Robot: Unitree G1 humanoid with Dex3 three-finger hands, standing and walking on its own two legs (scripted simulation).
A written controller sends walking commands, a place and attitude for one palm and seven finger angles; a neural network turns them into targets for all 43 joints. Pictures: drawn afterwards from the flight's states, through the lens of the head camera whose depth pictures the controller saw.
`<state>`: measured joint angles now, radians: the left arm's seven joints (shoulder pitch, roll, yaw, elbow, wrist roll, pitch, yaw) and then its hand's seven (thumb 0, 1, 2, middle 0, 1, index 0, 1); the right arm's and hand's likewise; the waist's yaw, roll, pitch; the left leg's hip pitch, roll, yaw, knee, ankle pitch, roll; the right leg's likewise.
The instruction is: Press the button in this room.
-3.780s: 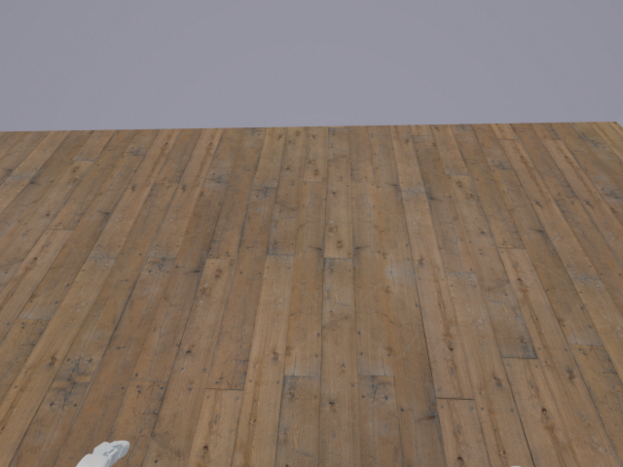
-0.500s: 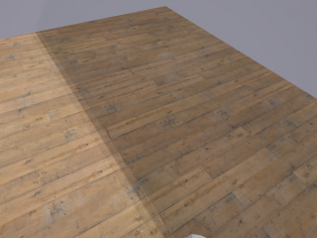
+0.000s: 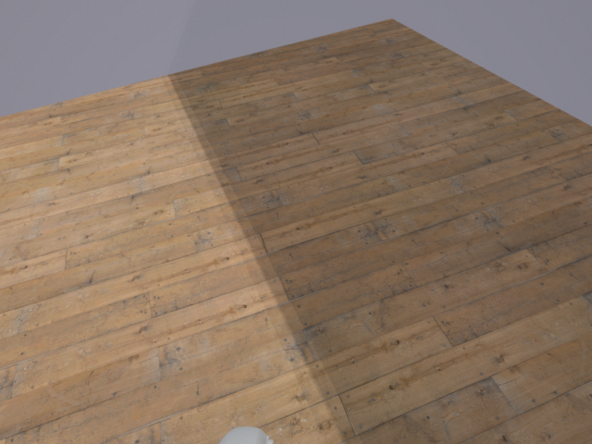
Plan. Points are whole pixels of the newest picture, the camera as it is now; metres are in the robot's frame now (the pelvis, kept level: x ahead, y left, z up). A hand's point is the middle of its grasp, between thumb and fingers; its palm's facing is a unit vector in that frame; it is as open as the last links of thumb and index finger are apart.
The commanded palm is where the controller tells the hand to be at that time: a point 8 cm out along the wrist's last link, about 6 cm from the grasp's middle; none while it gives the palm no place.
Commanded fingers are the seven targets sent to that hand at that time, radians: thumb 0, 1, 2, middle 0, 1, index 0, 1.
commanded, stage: turn or walk to find it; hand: left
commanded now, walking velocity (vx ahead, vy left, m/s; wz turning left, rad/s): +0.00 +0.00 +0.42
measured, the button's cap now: out of the picture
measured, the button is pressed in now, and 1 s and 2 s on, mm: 0 0 0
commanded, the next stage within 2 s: none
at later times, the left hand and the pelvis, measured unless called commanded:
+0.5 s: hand out of the picture -0.03 +0.29 -0.18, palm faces +0.26 -0.94 -0.23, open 7.4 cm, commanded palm none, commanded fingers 0.00 0.90 0.90 -0.20 -0.30 -0.20 -0.30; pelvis -0.03 +0.07 +0.00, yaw +11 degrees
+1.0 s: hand out of the picture -0.04 +0.21 -0.14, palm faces +0.39 -0.88 -0.28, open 7.4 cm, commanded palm none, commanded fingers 0.00 0.90 0.90 -0.20 -0.30 -0.20 -0.30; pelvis -0.05 +0.00 +0.00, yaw +24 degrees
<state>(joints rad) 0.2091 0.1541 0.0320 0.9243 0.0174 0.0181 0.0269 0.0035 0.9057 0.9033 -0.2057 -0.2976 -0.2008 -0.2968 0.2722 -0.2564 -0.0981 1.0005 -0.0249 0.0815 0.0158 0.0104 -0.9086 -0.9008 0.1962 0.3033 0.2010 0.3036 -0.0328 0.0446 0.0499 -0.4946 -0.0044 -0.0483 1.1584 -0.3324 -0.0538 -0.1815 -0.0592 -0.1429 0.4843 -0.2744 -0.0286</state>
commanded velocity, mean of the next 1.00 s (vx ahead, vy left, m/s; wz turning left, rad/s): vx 0.00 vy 0.00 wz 0.42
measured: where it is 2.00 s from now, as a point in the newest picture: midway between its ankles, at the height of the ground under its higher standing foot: outside the picture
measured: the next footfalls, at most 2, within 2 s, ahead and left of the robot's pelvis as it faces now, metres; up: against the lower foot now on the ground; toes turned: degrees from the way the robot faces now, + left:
left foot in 0.26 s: +0.00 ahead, +0.16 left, +0.00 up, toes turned +11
right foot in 0.84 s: +0.02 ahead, -0.07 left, +0.00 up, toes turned +17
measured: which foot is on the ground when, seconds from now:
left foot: up 0.00-0.24, down 0.26-0.84, up 0.86-1.00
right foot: down 0.00-0.26, up 0.28-0.82, down 0.84-1.00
